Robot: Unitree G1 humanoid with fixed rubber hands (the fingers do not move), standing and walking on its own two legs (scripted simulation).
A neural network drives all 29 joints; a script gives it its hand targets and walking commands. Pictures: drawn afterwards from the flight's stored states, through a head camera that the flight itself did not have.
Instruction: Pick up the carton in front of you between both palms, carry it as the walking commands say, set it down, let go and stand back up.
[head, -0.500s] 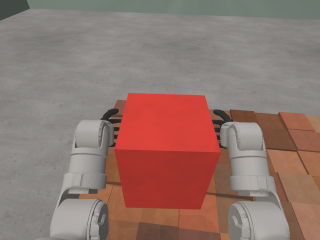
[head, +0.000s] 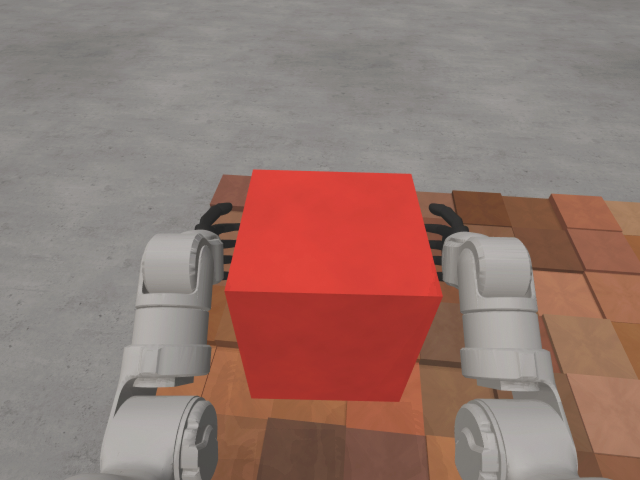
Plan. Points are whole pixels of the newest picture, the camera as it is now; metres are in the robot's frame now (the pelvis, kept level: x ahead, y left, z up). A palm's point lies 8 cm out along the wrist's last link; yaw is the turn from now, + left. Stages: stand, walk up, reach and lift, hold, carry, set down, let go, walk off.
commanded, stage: carry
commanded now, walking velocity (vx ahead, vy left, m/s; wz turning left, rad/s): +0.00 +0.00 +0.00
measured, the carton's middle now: (328, 289) +0.35 +0.00 +0.04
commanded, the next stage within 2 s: none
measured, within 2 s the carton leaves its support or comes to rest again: neither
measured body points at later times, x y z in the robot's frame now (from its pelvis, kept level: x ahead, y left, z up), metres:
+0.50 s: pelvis +0.01 +0.01 +0.00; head +0.01 +0.00 +0.45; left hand +0.37 +0.15 +0.11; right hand +0.37 -0.15 +0.11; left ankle +0.06 +0.14 -0.73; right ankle +0.00 -0.06 -0.74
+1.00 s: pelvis +0.00 +0.04 +0.00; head -0.02 +0.03 +0.45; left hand +0.36 +0.18 +0.12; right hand +0.35 -0.12 +0.12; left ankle +0.06 +0.14 -0.73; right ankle +0.00 -0.06 -0.74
